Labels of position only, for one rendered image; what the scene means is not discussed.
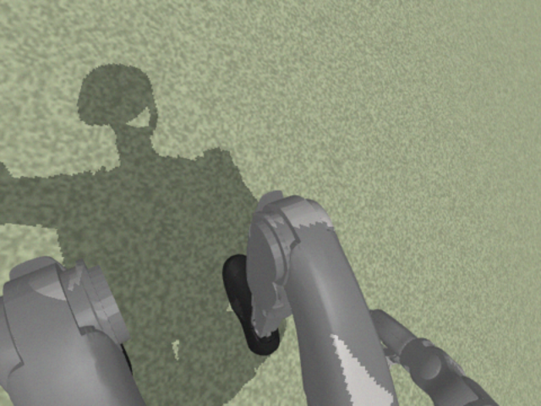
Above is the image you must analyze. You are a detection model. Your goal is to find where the right robot arm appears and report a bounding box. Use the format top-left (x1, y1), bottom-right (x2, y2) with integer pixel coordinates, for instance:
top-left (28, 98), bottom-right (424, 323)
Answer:
top-left (400, 337), bottom-right (499, 406)

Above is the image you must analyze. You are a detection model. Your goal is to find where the right robot foot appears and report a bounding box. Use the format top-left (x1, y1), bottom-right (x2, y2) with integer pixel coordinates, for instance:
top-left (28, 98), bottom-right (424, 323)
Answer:
top-left (222, 255), bottom-right (280, 356)

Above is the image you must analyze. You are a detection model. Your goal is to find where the right robot hand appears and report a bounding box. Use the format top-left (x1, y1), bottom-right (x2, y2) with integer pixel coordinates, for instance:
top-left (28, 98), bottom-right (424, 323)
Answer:
top-left (368, 307), bottom-right (417, 369)

